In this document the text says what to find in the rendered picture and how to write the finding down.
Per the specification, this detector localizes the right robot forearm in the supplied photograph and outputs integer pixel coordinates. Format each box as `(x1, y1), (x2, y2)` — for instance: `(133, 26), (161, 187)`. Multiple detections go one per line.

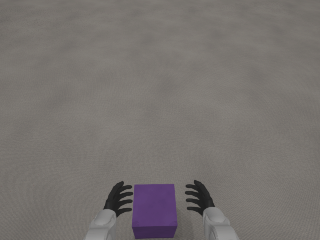
(202, 207), (240, 240)

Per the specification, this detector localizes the carton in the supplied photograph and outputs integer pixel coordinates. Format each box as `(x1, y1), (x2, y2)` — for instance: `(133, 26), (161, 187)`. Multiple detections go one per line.
(132, 184), (178, 239)

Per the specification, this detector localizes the left robot hand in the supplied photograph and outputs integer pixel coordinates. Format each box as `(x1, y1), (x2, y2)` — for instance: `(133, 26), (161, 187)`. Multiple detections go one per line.
(103, 181), (134, 218)

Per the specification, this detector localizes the right robot hand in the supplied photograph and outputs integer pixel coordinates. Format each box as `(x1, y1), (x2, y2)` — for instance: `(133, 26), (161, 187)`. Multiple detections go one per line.
(185, 180), (215, 217)

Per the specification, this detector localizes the left robot forearm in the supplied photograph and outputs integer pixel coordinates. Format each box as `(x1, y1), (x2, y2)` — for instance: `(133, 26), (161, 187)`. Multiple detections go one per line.
(83, 209), (117, 240)

